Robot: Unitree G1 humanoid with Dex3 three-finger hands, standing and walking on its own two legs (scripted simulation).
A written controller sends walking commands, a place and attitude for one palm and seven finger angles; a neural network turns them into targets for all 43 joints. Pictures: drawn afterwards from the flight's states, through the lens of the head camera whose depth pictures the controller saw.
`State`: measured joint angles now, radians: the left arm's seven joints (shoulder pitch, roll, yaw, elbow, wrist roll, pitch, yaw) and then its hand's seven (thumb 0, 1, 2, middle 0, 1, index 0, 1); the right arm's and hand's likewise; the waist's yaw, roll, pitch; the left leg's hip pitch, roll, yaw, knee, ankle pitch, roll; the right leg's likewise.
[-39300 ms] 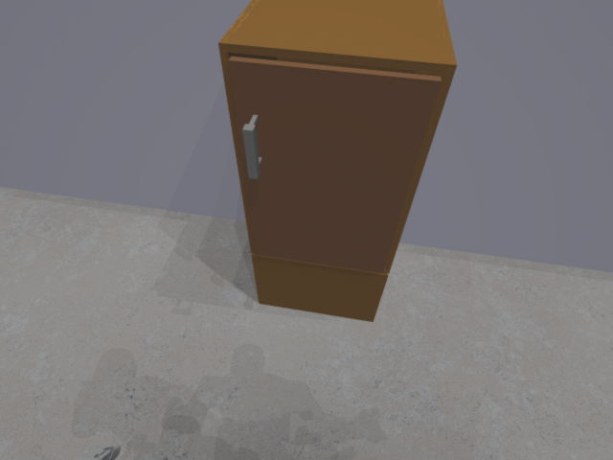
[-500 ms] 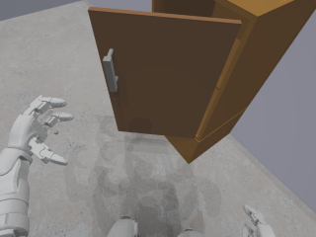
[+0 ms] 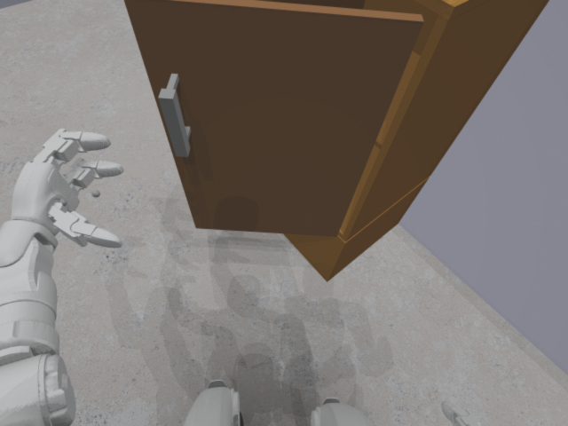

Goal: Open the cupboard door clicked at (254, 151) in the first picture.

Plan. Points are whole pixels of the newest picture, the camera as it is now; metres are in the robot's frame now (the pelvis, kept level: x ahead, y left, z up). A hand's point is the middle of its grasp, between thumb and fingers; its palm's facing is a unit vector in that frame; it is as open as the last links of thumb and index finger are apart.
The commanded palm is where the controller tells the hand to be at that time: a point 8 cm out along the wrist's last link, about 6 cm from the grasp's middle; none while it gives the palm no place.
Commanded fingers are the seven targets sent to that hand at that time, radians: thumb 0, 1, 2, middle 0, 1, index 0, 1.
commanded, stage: move the hooked fingers beside the handle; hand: left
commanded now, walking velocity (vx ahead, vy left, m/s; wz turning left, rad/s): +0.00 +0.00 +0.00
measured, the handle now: (178, 116) +0.57 +0.17 +0.06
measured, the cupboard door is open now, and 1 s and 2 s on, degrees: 48 48 48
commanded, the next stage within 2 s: slide the fingers in behind the handle in 1.54 s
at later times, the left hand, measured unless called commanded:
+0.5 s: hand (122, 146) +0.49 +0.24 +0.07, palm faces -0.05 -1.00 -0.01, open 14.0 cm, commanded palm +0.49 +0.28 +0.06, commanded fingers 0.00 -0.50 0.30 -0.30 -1.20 -0.30 -1.20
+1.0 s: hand (137, 129) +0.54 +0.23 +0.06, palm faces -0.05 -1.00 -0.01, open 14.0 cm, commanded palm +0.52 +0.27 +0.06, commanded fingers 0.00 -0.50 0.30 -0.30 -1.20 -0.30 -1.20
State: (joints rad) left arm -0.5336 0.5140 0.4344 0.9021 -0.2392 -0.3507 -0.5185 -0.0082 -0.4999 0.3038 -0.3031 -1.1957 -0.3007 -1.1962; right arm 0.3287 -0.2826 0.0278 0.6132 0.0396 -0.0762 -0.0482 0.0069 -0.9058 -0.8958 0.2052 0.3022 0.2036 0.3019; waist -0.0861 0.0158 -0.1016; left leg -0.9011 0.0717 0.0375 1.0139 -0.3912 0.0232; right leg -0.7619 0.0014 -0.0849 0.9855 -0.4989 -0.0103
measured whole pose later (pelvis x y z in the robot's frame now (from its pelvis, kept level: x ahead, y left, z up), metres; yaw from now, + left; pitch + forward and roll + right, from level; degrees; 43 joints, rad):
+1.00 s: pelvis +0.01 +0.01 -0.02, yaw -3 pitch +25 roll -5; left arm -0.95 0.69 0.50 1.18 -0.08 -0.31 -0.41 -0.01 -0.50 0.30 -0.30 -1.20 -0.30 -1.20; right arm 0.43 -0.27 0.05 0.62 0.00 0.07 -0.01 0.00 -0.91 -0.90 0.21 0.30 0.20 0.30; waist -0.20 0.03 -0.10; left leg -1.12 0.11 0.04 1.11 -0.43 0.04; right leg -0.97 0.03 -0.07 1.04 -0.51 0.00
